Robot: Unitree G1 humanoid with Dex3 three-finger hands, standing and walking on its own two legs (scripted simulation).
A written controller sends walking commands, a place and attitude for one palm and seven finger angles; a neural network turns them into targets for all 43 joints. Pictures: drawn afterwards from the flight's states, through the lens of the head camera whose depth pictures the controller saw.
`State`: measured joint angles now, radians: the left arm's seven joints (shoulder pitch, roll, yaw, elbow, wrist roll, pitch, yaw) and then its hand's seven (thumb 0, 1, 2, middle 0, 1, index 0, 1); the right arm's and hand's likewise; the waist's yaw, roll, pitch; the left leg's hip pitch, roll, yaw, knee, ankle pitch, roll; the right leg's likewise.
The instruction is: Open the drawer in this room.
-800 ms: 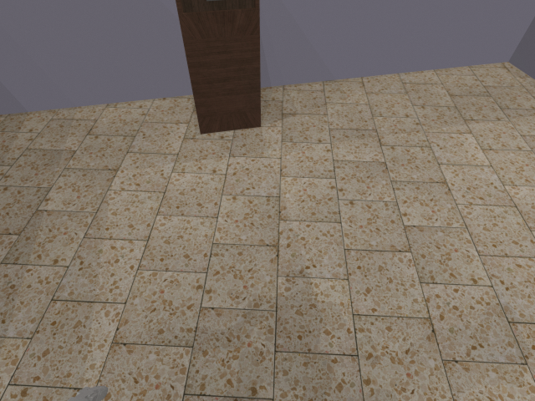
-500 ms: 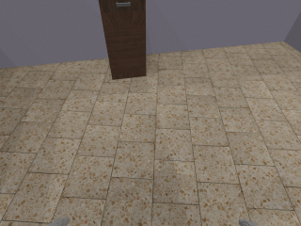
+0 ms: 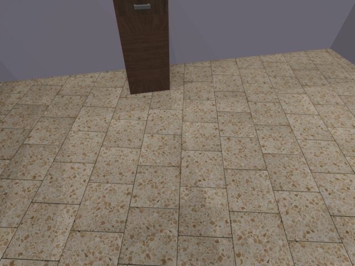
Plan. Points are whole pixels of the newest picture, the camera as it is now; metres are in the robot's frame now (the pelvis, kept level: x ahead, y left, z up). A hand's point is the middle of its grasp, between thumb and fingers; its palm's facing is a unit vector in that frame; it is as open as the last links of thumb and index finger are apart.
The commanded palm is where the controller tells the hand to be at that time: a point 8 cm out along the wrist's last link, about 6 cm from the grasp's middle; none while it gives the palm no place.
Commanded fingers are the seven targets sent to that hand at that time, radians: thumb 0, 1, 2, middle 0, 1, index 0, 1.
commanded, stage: stand and wait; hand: left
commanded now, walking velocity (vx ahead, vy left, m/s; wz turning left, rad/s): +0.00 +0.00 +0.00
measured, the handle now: (142, 6) +1.70 +0.34 -0.02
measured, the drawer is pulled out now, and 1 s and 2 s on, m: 0.00 0.00 0.00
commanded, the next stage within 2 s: turn or walk to find it in 0.10 s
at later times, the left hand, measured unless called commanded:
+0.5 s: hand out of the picture +0.03 +0.23 -0.17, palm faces +0.01 -0.96 -0.27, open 7.4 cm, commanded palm none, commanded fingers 0.00 0.90 0.90 -0.20 -0.30 -0.20 -0.30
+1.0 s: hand (98, 261) +0.17 +0.22 -0.18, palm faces +0.08 -0.99 -0.15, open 7.3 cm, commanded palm none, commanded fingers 0.00 0.90 0.90 -0.20 -0.30 -0.20 -0.30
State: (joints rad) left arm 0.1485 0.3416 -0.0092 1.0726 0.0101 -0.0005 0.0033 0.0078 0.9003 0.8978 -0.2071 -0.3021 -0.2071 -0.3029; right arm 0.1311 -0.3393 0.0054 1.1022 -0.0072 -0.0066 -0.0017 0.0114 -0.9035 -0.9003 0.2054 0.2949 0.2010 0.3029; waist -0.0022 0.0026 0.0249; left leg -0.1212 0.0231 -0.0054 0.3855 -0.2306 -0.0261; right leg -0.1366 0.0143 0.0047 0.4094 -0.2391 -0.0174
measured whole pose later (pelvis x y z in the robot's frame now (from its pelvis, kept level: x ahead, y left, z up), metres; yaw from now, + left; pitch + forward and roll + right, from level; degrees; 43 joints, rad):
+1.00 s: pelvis +0.12 +0.04 +0.00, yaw +6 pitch +1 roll -1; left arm 0.19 0.18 0.04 1.03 0.03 0.00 -0.02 0.01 0.92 0.90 -0.20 -0.30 -0.20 -0.30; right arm 0.52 -0.08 -0.01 1.18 -0.02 -0.08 -0.02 0.01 -0.90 -0.90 0.20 0.29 0.20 0.30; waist -0.05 -0.02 0.04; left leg 0.03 -0.01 0.03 0.27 -0.33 0.03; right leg -0.56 -0.11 -0.09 0.82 -0.24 0.01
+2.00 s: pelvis +0.53 +0.10 -0.02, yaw +11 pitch -2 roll -1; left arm 0.19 0.16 0.02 1.08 0.02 -0.03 0.03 0.01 0.92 0.90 -0.20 -0.30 -0.20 -0.30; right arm 0.35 -0.13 -0.03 1.17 -0.01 -0.01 -0.02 0.01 -0.92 -0.90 0.20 0.29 0.20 0.30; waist -0.04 0.03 0.05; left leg -0.12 0.06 0.14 0.58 -0.43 -0.01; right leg -0.29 -0.06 -0.13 0.56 -0.24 0.00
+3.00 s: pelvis +0.54 +0.09 +0.00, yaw +10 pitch -2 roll +0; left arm 0.31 0.11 -0.01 1.16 0.01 -0.01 0.04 0.01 0.91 0.90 -0.20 -0.30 -0.20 -0.30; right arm 0.34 -0.10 0.00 1.18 -0.01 -0.02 -0.03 0.01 -0.91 -0.90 0.20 0.29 0.20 0.30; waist 0.00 0.01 0.03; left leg -0.04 0.05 0.14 0.37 -0.30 -0.01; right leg -0.20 -0.04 -0.14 0.41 -0.18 -0.01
